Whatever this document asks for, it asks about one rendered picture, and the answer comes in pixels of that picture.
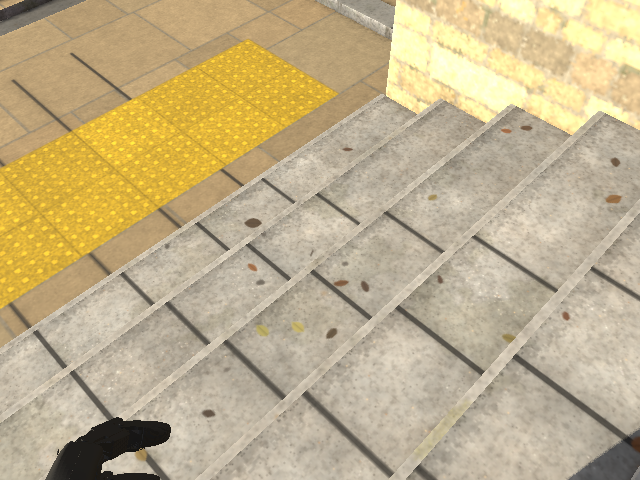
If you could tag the robot left hand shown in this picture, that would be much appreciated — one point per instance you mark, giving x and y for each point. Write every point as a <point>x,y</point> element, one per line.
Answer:
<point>83,459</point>

